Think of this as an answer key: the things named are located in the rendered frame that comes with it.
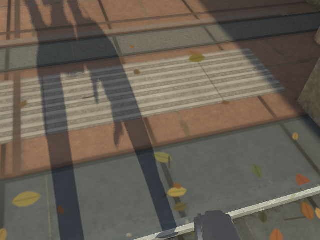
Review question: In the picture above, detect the right robot thigh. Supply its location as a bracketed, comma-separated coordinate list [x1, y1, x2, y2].
[194, 210, 242, 240]

